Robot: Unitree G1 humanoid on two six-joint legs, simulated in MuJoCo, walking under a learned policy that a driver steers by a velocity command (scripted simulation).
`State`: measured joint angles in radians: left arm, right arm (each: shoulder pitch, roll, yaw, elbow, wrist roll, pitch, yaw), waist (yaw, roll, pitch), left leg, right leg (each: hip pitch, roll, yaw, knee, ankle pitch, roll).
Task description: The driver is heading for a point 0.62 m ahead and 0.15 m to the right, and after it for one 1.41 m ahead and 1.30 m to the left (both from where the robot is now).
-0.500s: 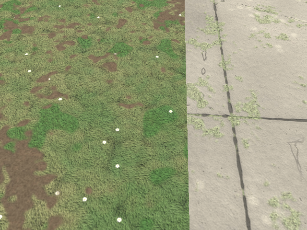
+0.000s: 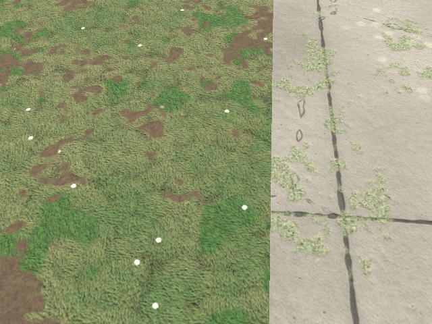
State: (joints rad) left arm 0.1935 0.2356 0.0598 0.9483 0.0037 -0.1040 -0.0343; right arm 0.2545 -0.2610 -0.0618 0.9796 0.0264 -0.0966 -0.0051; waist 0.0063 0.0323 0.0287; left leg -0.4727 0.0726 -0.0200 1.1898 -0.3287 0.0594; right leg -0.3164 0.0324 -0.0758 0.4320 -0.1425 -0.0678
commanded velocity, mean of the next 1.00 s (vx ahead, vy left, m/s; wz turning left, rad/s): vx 0.48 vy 0.00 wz -0.23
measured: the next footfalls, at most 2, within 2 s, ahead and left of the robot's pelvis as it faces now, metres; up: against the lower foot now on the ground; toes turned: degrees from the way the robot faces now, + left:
left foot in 0.42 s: +0.41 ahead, +0.16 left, +0.00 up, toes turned +2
right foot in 0.96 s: +0.65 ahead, -0.15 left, +0.00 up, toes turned -20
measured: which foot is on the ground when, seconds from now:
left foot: up 0.00-0.40, down 0.42-0.98, up 1.00-1.00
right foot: down 0.00-0.42, up 0.44-0.94, down 0.96-1.00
